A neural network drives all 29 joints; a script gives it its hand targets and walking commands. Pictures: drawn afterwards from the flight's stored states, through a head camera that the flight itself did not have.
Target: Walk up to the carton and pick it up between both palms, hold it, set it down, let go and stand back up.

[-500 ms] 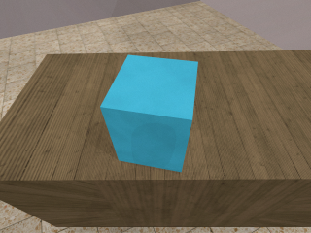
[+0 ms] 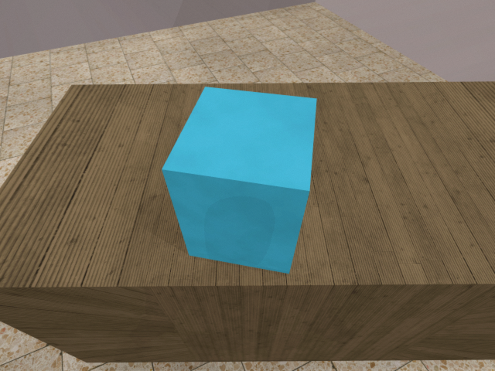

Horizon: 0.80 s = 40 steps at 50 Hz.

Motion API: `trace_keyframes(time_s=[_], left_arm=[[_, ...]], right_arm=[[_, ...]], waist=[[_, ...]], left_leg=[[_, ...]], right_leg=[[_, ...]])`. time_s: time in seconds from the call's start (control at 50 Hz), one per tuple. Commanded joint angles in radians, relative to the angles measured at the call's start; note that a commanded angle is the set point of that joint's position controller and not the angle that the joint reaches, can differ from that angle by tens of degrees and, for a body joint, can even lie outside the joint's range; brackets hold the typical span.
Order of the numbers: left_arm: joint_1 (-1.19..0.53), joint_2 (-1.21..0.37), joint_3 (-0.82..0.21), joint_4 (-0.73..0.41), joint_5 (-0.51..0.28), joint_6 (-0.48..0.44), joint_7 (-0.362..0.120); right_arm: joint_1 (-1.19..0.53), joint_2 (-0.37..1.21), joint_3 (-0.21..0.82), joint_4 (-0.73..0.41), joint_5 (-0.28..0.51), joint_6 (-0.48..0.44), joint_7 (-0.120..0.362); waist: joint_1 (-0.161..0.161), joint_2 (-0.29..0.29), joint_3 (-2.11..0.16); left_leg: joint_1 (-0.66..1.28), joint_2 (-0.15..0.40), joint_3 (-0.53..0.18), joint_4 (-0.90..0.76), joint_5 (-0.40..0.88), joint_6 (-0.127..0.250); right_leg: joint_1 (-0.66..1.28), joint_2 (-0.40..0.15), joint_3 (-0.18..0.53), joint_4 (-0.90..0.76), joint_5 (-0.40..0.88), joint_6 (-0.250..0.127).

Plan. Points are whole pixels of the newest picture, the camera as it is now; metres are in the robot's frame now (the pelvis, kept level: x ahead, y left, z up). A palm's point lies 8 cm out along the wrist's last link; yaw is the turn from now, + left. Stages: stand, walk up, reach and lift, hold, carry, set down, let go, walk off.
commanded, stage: stand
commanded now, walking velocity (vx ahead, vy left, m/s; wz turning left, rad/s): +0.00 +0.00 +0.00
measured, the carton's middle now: (248, 182) +0.42 +0.01 +0.05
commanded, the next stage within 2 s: none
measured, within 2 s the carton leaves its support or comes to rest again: neither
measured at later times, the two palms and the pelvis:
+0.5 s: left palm out of the picture +0.07 +0.29 -0.12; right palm out of the picture +0.07 -0.29 -0.13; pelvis +0.01 +0.00 +0.00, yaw +0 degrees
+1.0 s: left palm out of the picture +0.08 +0.28 -0.12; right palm out of the picture +0.07 -0.30 -0.13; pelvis +0.01 -0.01 +0.00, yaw -1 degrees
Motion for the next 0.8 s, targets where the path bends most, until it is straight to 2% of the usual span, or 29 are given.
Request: trace_keyframes(time_s=[0.0, 0.02, 0.04, 0.06, 0.08, 0.12, 0.16, 0.18, 0.22, 0.24, 0.3, 0.34, 0.38, 0.4, 0.42, 0.44, 0.48, 0.5, 0.52, 0.54, 0.56, 0.58, 0.62, 0.64, 0.66, 0.72, 0.74, 0.76, 0.78], left_arm=[[0.007, 0.188, 0.02, -0.041, -0.005, -0.022, 0.005], [-0.007, 0.211, 0.028, -0.05, 0.005, -0.02, 0.009], [-0.041, 0.216, 0.025, -0.062, 0.002, -0.014, 0.012], [-0.021, 0.223, 0.035, -0.056, -0.003, -0.024, 0.013], [-0.026, 0.226, 0.025, -0.059, -0.001, -0.018, 0.006], [-0.035, 0.232, 0.031, -0.047, 0.002, -0.024, 0.01], [-0.034, 0.233, 0.039, -0.059, 0.01, -0.026, 0.005], [-0.012, 0.208, 0.028, -0.068, -0.001, -0.025, 0.002], [-0.028, 0.243, 0.043, -0.036, 0.004, -0.028, 0.009], [0.0, 0.229, 0.042, -0.054, -0.003, -0.027, 0.006], [-0.009, 0.212, 0.035, -0.039, 0.001, -0.021, 0.013], [-0.017, 0.239, 0.046, -0.052, -0.005, -0.018, 0.01], [-0.012, 0.19, 0.023, -0.065, -0.011, -0.03, 0.005], [-0.039, 0.204, 0.03, -0.058, -0.007, -0.029, 0.008], [-0.034, 0.197, 0.03, -0.074, -0.003, -0.03, 0.012], [-0.045, 0.191, 0.03, -0.059, -0.008, -0.025, 0.008], [-0.028, 0.183, 0.027, -0.055, 0.001, -0.025, 0.007], [-0.025, 0.229, 0.032, -0.056, -0.003, -0.02, 0.007], [-0.048, 0.218, 0.046, -0.057, 0.007, -0.02, 0.008], [-0.013, 0.224, 0.036, -0.059, 0.001, -0.019, 0.008], [-0.015, 0.242, 0.041, -0.055, 0.006, -0.027, 0.009], [-0.003, 0.232, 0.038, -0.05, -0.006, -0.024, 0.009], [-0.02, 0.219, 0.035, -0.054, -0.001, -0.025, 0.014], [-0.012, 0.206, 0.025, -0.049, -0.011, -0.028, 0.017], [-0.048, 0.198, 0.028, -0.055, 0.001, -0.027, 0.018], [-0.011, 0.211, 0.031, -0.05, 0.005, -0.029, 0.005], [-0.036, 0.244, 0.047, -0.059, 0.009, -0.03, 0.01], [-0.001, 0.242, 0.046, -0.051, 0.002, -0.031, 0.017], [-0.006, 0.202, 0.029, -0.053, 0.002, -0.029, 0.018]], right_arm=[[-0.025, -0.243, -0.05, -0.047, -0.003, -0.031, -0.012], [-0.017, -0.269, -0.059, -0.038, 0.002, -0.029, -0.016], [-0.021, -0.234, -0.044, -0.046, -0.009, -0.027, -0.018], [-0.028, -0.233, -0.042, -0.052, -0.006, -0.032, -0.012], [-0.034, -0.229, -0.042, -0.055, 0.003, -0.03, -0.013], [-0.042, -0.195, -0.035, -0.048, 0.002, -0.031, -0.008], [-0.049, -0.246, -0.047, -0.04, 0.0, -0.031, -0.01], [-0.04, -0.241, -0.037, -0.04, -0.005, -0.033, -0.006], [-0.027, -0.239, -0.048, -0.05, 0.0, -0.028, -0.007], [-0.044, -0.261, -0.044, -0.042, 0.004, -0.024, -0.009], [-0.064, -0.226, -0.047, -0.064, -0.007, -0.033, -0.013], [-0.067, -0.243, -0.05, -0.052, 0.006, -0.032, -0.012], [-0.037, -0.234, -0.047, -0.043, -0.003, -0.041, -0.016], [-0.047, -0.229, -0.046, -0.042, -0.005, -0.041, -0.013], [-0.023, -0.223, -0.047, -0.043, -0.008, -0.034, -0.017], [-0.053, -0.223, -0.04, -0.045, 0.002, -0.033, -0.017], [-0.018, -0.196, -0.03, -0.038, -0.001, -0.037, -0.015], [-0.054, -0.23, -0.04, -0.041, 0.004, -0.037, -0.015], [-0.082, -0.247, -0.054, -0.05, 0.006, -0.033, -0.019], [-0.071, -0.241, -0.046, -0.046, -0.002, -0.022, -0.023], [-0.066, -0.243, -0.048, -0.039, 0.004, -0.023, -0.02], [-0.023, -0.235, -0.044, -0.038, -0.006, -0.021, -0.023], [-0.017, -0.258, -0.052, -0.047, -0.005, -0.026, -0.014], [-0.039, -0.206, -0.032, -0.041, 0.006, -0.026, -0.017], [-0.065, -0.213, -0.045, -0.06, 0.001, -0.031, -0.01], [-0.08, -0.264, -0.049, -0.06, -0.001, -0.017, -0.013], [-0.04, -0.235, -0.057, -0.054, 0.001, -0.016, -0.018], [-0.034, -0.239, -0.045, -0.053, 0.003, -0.016, -0.005], [-0.043, -0.215, -0.044, -0.059, 0.002, -0.017, -0.012]], waist=[[0.018, -0.016, -0.063], [-0.002, -0.005, -0.065], [0.005, 0.022, -0.064], [0.006, -0.005, -0.054], [0.003, 0.018, -0.068], [-0.01, -0.037, -0.032], [0.0, 0.029, -0.059], [0.026, -0.001, -0.08], [-0.005, -0.019, -0.091], [0.013, 0.011, -0.064], [0.005, -0.009, -0.056], [0.002, 0.016, -0.117], [0.025, -0.033, -0.07], [0.003, -0.002, -0.092], [0.016, -0.023, -0.079], [0.002, 0.042, -0.106], [-0.004, -0.025, -0.093], [0.013, 0.008, -0.097], [0.016, -0.018, -0.08], [0.02, 0.007, -0.062], [-0.003, -0.008, -0.086], [0.013, -0.044, -0.078], [-0.006, 0.012, -0.074], [-0.005, -0.067, -0.056], [-0.006, -0.017, -0.071], [-0.001, 0.021, -0.061], [-0.011, -0.052, -0.049], [-0.004, -0.022, -0.112], [-0.004, -0.045, -0.088]], left_leg=[[0.051, 0.112, -0.087, -0.045, 0.231, 0.058], [0.045, 0.101, -0.096, -0.064, 0.194, 0.064], [0.026, 0.106, -0.066, -0.06, 0.197, 0.06], [0.027, 0.113, -0.089, -0.067, 0.203, 0.055], [0.038, 0.104, -0.079, -0.049, 0.168, 0.056], [0.009, 0.106, -0.086, -0.088, 0.137, 0.067], [0.035, 0.1, -0.071, -0.078, 0.136, 0.056], [0.033, 0.098, -0.068, -0.079, 0.128, 0.057], [0.07, 0.099, -0.087, -0.089, 0.21, 0.053], [0.058, 0.097, -0.075, -0.074, 0.189, 0.056], [0.068, 0.106, -0.065, -0.051, 0.254, 0.062], [0.082, 0.099, -0.068, -0.064, 0.256, 0.06], [0.039, 0.1, -0.077, -0.069, 0.231, 0.062], [0.065, 0.101, -0.066, -0.08, 0.219, 0.059], [0.048, 0.111, -0.062, -0.058, 0.219, 0.057], [0.069, 0.098, -0.059, -0.077, 0.231, 0.063], [0.058, 0.107, -0.07, -0.08, 0.209, 0.056], [0.073, 0.111, -0.078, -0.079, 0.22, 0.051], [0.043, 0.104, -0.066, -0.065, 0.222, 0.055], [0.066, 0.109, -0.054, -0.064, 0.228, 0.057], [0.086, 0.107, -0.06, -0.06, 0.202, 0.064], [0.077, 0.108, -0.071, -0.064, 0.234, 0.058], [0.059, 0.091, -0.046, -0.074, 0.176, 0.06], [0.061, 0.104, -0.084, -0.083, 0.209, 0.064], [0.059, 0.099, -0.05, -0.052, 0.242, 0.05], [0.075, 0.095, -0.057, -0.037, 0.219, 0.057], [0.052, 0.092, -0.061, -0.054, 0.199, 0.058], [0.082, 0.095, -0.06, -0.058, 0.215, 0.056], [0.073, 0.1, -0.051, -0.054, 0.214, 0.05]], right_leg=[[-0.043, -0.143, 0.089, -0.045, 0.215, -0.011], [-0.04, -0.144, 0.082, -0.045, 0.21, -0.015], [-0.031, -0.142, 0.089, -0.046, 0.215, -0.014], [-0.037, -0.142, 0.084, -0.041, 0.169, -0.02], [-0.034, -0.134, 0.087, -0.057, 0.164, -0.012], [-0.054, -0.139, 0.093, -0.056, 0.144, -0.019], [-0.043, -0.139, 0.093, -0.056, 0.174, -0.018], [-0.026, -0.138, 0.098, -0.049, 0.175, -0.019], [-0.018, -0.133, 0.083, -0.044, 0.182, -0.009], [-0.049, -0.128, 0.09, -0.063, 0.19, 0.0], [-0.031, -0.143, 0.085, -0.041, 0.271, -0.01], [-0.005, -0.146, 0.091, -0.037, 0.291, -0.02], [-0.027, -0.164, 0.101, -0.047, 0.289, -0.024], [-0.005, -0.155, 0.099, -0.045, 0.27, -0.024], [-0.013, -0.15, 0.086, -0.033, 0.277, -0.023], [-0.006, -0.145, 0.097, -0.029, 0.287, -0.023], [0.003, -0.142, 0.083, -0.037, 0.251, -0.013], [-0.02, -0.144, 0.106, -0.039, 0.224, -0.014], [-0.03, -0.151, 0.094, -0.05, 0.233, -0.021], [-0.046, -0.139, 0.082, -0.039, 0.267, -0.02], [-0.029, -0.145, 0.088, -0.053, 0.27, -0.011], [-0.031, -0.145, 0.095, -0.043, 0.256, -0.022], [-0.011, -0.154, 0.104, -0.056, 0.25, -0.012], [-0.042, -0.145, 0.1, -0.045, 0.248, -0.017], [-0.045, -0.134, 0.086, -0.035, 0.297, -0.009], [-0.048, -0.14, 0.09, -0.053, 0.305, -0.003], [-0.031, -0.141, 0.08, -0.053, 0.28, -0.001], [0.003, -0.141, 0.095, -0.033, 0.335, -0.006], [-0.003, -0.148, 0.096, -0.031, 0.34, -0.004]])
